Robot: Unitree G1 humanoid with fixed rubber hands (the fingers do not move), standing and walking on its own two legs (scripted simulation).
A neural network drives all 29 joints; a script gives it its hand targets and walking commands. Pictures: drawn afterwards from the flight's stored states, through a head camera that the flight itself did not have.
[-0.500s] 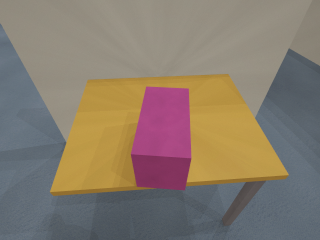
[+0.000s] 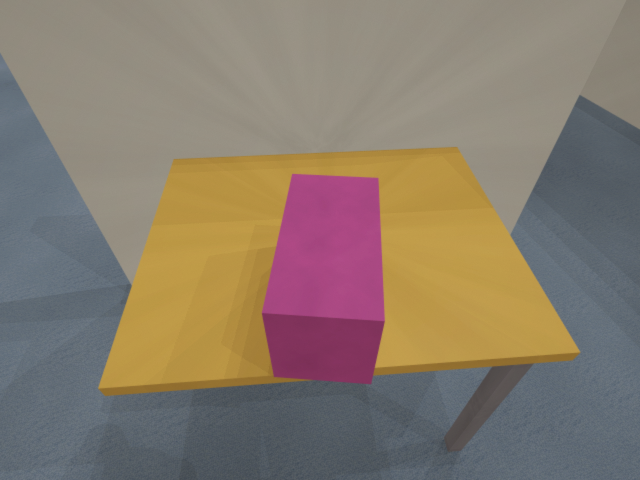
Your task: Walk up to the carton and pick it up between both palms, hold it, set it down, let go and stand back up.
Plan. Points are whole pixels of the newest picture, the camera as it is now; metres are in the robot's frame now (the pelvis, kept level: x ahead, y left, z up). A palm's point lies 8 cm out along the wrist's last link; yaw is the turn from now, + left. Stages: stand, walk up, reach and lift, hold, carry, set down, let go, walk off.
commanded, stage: stand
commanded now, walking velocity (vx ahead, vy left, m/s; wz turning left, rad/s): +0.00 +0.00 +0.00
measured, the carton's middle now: (329, 272) +0.48 +0.01 -0.04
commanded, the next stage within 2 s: none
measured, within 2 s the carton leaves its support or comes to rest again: neither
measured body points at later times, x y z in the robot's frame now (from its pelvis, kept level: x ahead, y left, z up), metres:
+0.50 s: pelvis +0.00 +0.00 +0.00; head +0.00 +0.00 +0.45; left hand -0.01 +0.23 -0.16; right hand -0.02 -0.23 -0.16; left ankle +0.01 +0.10 -0.74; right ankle +0.00 -0.11 -0.74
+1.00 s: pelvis +0.01 +0.00 +0.00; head +0.01 +0.00 +0.45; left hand -0.01 +0.23 -0.16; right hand -0.02 -0.22 -0.16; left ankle +0.01 +0.10 -0.74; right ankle +0.00 -0.11 -0.74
